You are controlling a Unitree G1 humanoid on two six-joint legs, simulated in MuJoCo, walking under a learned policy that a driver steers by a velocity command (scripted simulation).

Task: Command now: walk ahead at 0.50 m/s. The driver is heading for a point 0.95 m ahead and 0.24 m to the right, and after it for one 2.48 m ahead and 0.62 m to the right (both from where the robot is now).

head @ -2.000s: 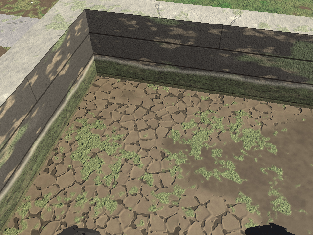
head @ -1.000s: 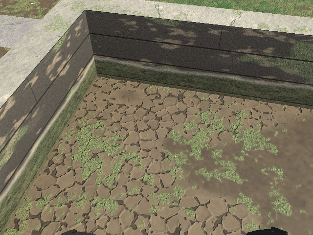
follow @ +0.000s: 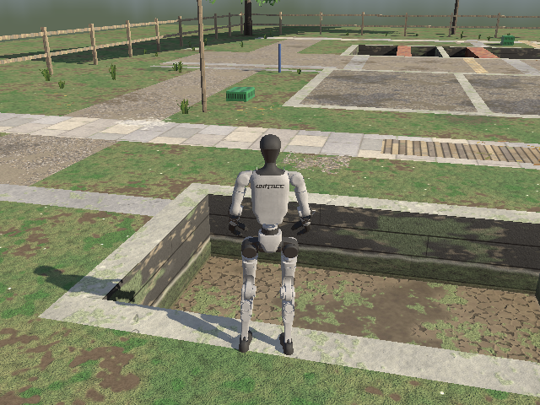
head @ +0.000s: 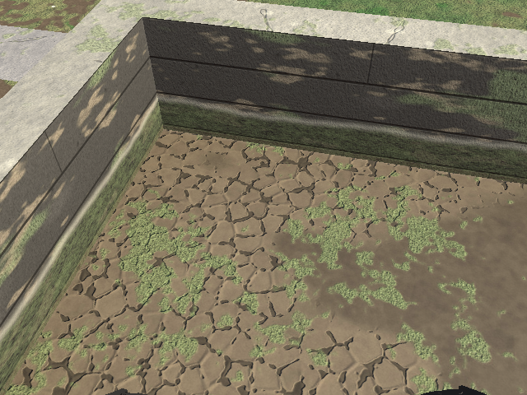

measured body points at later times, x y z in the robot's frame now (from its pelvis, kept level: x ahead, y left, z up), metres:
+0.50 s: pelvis +0.00 +0.00 +0.00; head +0.00 +0.00 +0.45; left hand +0.20 +0.21 -0.07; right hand +0.20 -0.21 -0.07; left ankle -0.03 +0.16 -0.75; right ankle -0.05 -0.11 -0.75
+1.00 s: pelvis +0.00 +0.00 +0.00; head +0.00 +0.00 +0.45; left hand +0.20 +0.21 -0.07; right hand +0.20 -0.21 -0.07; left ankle -0.03 +0.16 -0.75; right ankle -0.05 -0.11 -0.75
